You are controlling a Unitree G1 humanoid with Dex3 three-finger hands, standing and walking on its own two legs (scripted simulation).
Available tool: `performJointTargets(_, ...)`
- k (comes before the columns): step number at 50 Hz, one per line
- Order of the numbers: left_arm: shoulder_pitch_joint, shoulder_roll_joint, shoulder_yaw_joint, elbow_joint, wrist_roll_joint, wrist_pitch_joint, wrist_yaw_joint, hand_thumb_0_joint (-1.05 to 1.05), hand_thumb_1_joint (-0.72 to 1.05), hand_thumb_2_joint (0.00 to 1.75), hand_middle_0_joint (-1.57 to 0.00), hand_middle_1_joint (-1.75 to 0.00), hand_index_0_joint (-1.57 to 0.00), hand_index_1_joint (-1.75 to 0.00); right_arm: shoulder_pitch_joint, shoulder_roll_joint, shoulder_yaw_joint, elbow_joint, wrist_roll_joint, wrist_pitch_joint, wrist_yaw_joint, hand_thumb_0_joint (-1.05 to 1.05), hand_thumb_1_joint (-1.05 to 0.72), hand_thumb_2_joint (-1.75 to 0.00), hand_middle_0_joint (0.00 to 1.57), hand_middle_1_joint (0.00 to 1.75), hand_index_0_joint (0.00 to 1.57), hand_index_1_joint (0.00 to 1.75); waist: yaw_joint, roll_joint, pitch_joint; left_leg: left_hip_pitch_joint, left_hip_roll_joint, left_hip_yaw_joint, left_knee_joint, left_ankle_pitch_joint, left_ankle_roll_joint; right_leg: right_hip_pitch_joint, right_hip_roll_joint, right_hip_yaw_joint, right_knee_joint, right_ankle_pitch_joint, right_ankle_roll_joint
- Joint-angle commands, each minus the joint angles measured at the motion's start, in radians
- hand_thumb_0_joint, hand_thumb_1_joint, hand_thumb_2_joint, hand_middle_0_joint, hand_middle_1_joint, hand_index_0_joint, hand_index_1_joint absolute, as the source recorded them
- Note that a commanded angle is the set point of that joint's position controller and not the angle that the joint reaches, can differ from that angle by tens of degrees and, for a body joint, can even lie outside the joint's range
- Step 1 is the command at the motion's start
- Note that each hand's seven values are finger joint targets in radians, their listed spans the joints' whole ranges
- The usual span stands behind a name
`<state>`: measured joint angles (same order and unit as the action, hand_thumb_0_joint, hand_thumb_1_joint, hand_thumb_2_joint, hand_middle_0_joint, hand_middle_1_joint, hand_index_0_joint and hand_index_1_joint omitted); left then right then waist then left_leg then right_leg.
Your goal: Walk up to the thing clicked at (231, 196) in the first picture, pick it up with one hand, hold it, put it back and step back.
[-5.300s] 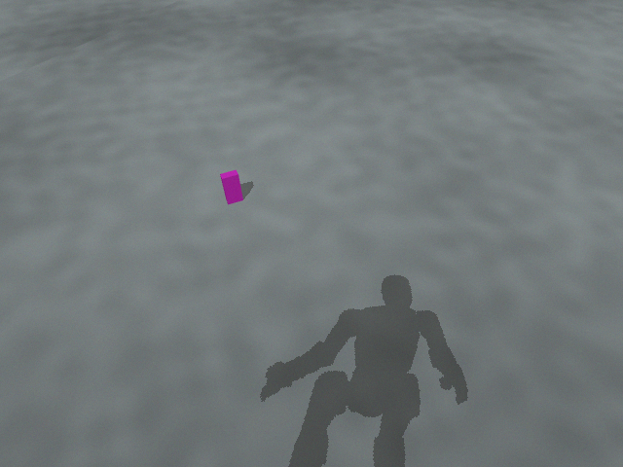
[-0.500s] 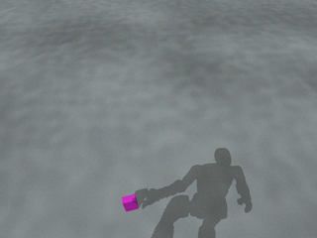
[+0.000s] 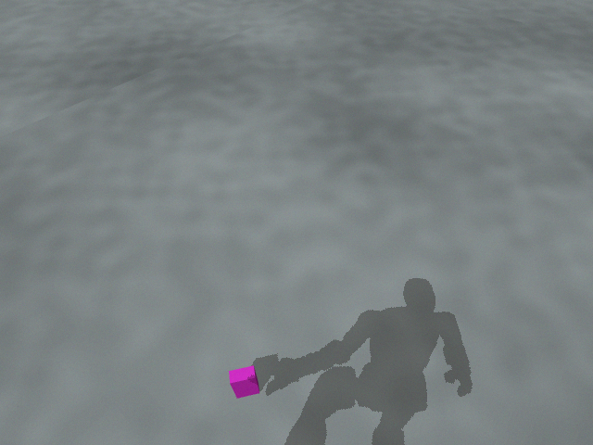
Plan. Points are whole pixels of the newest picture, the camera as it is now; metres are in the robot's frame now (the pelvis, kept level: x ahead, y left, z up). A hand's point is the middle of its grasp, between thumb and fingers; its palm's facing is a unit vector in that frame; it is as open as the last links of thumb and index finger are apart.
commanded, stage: stand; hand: left
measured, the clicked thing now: (245, 382) +0.40 +0.19 -0.70
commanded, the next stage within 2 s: go down in 1.98 s
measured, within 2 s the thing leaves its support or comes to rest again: neither
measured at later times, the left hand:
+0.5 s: hand out of the picture +0.08 +0.25 -0.16, palm faces -0.03 -0.94 -0.34, open 7.4 cm
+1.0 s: hand out of the picture +0.08 +0.25 -0.16, palm faces -0.03 -0.94 -0.34, open 7.4 cm
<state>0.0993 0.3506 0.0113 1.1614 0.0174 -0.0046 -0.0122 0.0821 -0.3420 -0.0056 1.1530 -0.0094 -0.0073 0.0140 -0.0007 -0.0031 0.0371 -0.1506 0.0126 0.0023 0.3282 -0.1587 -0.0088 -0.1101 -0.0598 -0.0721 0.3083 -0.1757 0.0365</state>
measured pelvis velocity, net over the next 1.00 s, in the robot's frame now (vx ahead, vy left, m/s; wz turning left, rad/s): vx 0.01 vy -0.01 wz -0.01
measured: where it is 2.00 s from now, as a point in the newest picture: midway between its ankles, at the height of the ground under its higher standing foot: outside the picture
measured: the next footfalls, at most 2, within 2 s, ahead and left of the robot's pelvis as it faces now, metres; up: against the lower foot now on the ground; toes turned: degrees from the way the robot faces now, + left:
none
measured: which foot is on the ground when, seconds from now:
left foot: down 0.00-1.00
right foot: down 0.00-1.00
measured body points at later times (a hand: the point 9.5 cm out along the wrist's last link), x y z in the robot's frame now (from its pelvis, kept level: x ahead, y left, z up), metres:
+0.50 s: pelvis +0.01 +0.00 +0.00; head +0.02 +0.00 +0.45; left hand +0.09 +0.30 -0.13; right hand +0.09 -0.31 -0.13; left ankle +0.01 +0.12 -0.75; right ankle -0.01 -0.14 -0.75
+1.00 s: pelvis +0.01 -0.01 +0.00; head +0.02 +0.00 +0.45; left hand +0.08 +0.30 -0.13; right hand +0.08 -0.31 -0.13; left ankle +0.01 +0.12 -0.75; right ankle -0.01 -0.14 -0.75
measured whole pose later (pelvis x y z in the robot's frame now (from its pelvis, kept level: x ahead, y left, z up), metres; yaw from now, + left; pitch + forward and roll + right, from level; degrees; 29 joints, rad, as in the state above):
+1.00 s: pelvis +0.01 -0.01 +0.00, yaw +0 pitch -2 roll +0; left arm 0.12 0.35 0.01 1.14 0.01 0.00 -0.01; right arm 0.10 -0.35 0.00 1.14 -0.01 0.00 0.01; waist 0.00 0.00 0.04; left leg -0.12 0.02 0.01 0.32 -0.17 -0.02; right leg -0.09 -0.05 -0.07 0.30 -0.19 0.03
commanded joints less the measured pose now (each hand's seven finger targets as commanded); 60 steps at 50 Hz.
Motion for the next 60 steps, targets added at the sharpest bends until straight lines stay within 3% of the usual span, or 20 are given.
performJointTargets(1, -0.040, 0.211, 0.031, -0.066, -0.004, -0.027, 0.016, 0.00, 0.90, 0.90, -0.20, -0.30, -0.20, -0.30, -0.051, -0.222, -0.035, -0.069, -0.001, -0.026, -0.019, 0.00, -0.90, -0.90, 0.20, 0.30, 0.20, 0.30, 0.001, 0.014, -0.097, 0.045, 0.126, -0.094, -0.037, 0.174, 0.021, 0.025, -0.099, 0.092, -0.040, 0.115, -0.037)
performJointTargets(5, -0.037, 0.204, 0.029, -0.069, -0.006, -0.025, 0.016, 0.00, 0.90, 0.90, -0.20, -0.30, -0.20, -0.30, -0.039, -0.224, -0.033, -0.067, 0.000, -0.024, -0.020, 0.00, -0.90, -0.90, 0.20, 0.30, 0.20, 0.30, 0.000, 0.019, -0.095, 0.044, 0.122, -0.084, -0.035, 0.192, 0.021, 0.037, -0.099, 0.091, -0.040, 0.143, -0.039)
performJointTargets(11, -0.031, 0.212, 0.029, -0.068, -0.006, -0.024, 0.017, 0.00, 0.90, 0.90, -0.20, -0.30, -0.20, -0.30, -0.041, -0.224, -0.032, -0.068, 0.002, -0.021, -0.018, 0.00, -0.90, -0.90, 0.20, 0.30, 0.20, 0.30, 0.002, 0.003, -0.077, 0.044, 0.126, -0.093, -0.047, 0.163, 0.018, 0.028, -0.094, 0.090, -0.045, 0.091, -0.040)
performJointTargets(21, -0.030, 0.214, 0.031, -0.077, -0.007, -0.025, 0.018, 0.00, 0.90, 0.90, -0.20, -0.30, -0.20, -0.30, -0.032, -0.224, -0.030, -0.075, 0.001, -0.022, -0.021, 0.00, -0.90, -0.90, 0.20, 0.30, 0.20, 0.30, 0.000, 0.012, -0.086, 0.046, 0.125, -0.081, -0.037, 0.196, 0.020, 0.056, -0.101, 0.096, -0.047, 0.159, -0.040)
performJointTargets(39, -0.026, 0.213, 0.030, -0.082, -0.003, -0.022, 0.017, 0.00, 0.90, 0.90, -0.20, -0.30, -0.20, -0.30, -0.038, -0.227, -0.031, -0.077, 0.001, -0.022, -0.021, 0.00, -0.90, -0.90, 0.20, 0.30, 0.20, 0.30, 0.006, 0.005, -0.053, 0.038, 0.125, -0.087, -0.056, 0.120, 0.016, 0.021, -0.091, 0.092, -0.058, 0.069, -0.042)
performJointTargets(48, -0.017, 0.215, 0.031, -0.084, -0.006, -0.022, 0.017, 0.00, 0.90, 0.90, -0.20, -0.30, -0.20, -0.30, -0.026, -0.224, -0.030, -0.077, -0.001, -0.021, -0.020, 0.00, -0.90, -0.90, 0.20, 0.30, 0.20, 0.30, 0.005, 0.015, -0.062, 0.036, 0.122, -0.080, -0.050, 0.123, 0.021, 0.035, -0.098, 0.100, -0.056, 0.103, -0.045)
performJointTargets(54, -0.021, 0.216, 0.031, -0.087, -0.007, -0.024, 0.018, 0.00, 0.90, 0.90, -0.20, -0.30, -0.20, -0.30, -0.014, -0.219, -0.026, -0.077, -0.001, -0.024, -0.021, 0.00, -0.90, -0.90, 0.20, 0.30, 0.20, 0.30, 0.002, 0.010, -0.070, 0.042, 0.125, -0.081, -0.051, 0.176, 0.020, 0.046, -0.098, 0.100, -0.045, 0.142, -0.043)
performJointTargets(60, -0.014, 0.208, 0.028, -0.085, -0.006, -0.020, 0.017, 0.00, 0.90, 0.90, -0.20, -0.30, -0.20, -0.30, -0.017, -0.223, -0.027, -0.078, 0.000, -0.022, -0.022, 0.00, -0.90, -0.90, 0.20, 0.30, 0.20, 0.30, 0.006, 0.017, -0.058, 0.034, 0.123, -0.082, -0.054, 0.151, 0.018, 0.037, -0.095, 0.095, -0.051, 0.109, -0.044)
